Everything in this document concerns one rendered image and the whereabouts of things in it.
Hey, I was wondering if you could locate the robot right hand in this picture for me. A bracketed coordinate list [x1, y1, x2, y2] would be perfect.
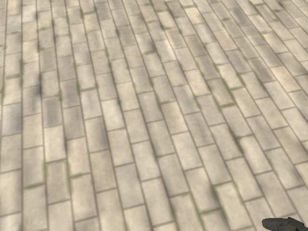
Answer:
[262, 217, 308, 231]

